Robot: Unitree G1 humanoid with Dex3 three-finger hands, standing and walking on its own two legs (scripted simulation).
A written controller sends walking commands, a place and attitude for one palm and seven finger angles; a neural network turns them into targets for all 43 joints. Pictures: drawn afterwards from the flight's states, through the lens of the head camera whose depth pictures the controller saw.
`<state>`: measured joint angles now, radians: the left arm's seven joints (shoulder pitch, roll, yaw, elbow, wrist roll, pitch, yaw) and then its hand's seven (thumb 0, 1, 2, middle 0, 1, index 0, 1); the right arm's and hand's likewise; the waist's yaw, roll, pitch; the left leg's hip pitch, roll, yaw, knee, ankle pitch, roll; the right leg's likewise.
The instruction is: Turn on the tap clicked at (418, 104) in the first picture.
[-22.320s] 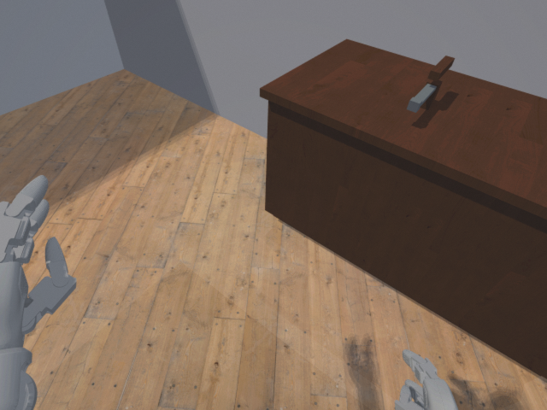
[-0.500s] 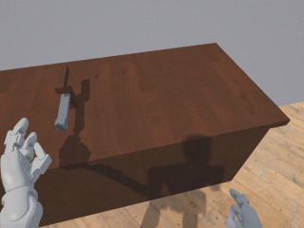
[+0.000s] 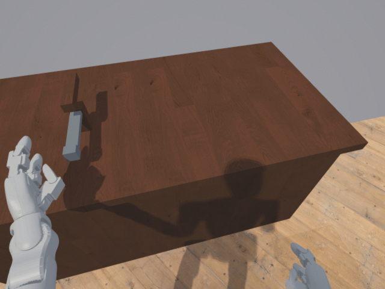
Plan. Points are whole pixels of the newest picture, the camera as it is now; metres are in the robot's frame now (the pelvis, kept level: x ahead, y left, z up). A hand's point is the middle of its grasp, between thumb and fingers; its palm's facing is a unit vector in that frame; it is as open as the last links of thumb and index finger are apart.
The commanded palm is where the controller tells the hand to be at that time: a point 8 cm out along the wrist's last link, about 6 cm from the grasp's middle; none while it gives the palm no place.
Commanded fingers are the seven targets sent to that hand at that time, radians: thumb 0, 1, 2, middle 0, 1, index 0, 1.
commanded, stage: reach beside the lever's end, fingers flat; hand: left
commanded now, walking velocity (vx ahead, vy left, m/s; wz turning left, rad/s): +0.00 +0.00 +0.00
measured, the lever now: (71, 153) +0.38 +0.32 +0.05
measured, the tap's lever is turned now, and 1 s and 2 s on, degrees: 0 0 10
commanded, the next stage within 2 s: push the lever round in 1.08 s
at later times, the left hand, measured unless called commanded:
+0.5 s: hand (60, 167) +0.33 +0.32 +0.06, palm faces +0.56 -0.83 -0.09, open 7.8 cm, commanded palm +0.29 +0.35 +0.06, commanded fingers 0.00 0.90 0.90 -0.15 -0.15 -0.15 -0.15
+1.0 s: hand (64, 163) +0.35 +0.33 +0.04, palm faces +0.55 -0.83 -0.09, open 7.8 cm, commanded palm +0.31 +0.36 +0.04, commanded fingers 0.00 0.90 0.90 -0.15 -0.15 -0.15 -0.15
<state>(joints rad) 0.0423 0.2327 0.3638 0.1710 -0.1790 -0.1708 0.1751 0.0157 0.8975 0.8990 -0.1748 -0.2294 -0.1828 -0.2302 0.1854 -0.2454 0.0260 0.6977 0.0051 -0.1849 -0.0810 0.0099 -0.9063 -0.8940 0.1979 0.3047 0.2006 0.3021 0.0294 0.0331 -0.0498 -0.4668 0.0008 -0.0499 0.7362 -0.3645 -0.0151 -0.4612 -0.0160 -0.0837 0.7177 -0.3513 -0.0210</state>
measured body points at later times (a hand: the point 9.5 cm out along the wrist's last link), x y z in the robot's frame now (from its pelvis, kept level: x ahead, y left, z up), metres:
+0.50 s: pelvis +0.00 +0.00 -0.01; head +0.05 +0.00 +0.44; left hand +0.30 +0.36 +0.07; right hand +0.12 -0.26 -0.12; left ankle +0.01 +0.13 -0.71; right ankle +0.01 -0.11 -0.71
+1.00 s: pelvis +0.00 +0.01 -0.02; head +0.06 +0.02 +0.43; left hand +0.32 +0.37 +0.05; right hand +0.08 -0.26 -0.13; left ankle +0.01 +0.13 -0.71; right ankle +0.01 -0.11 -0.71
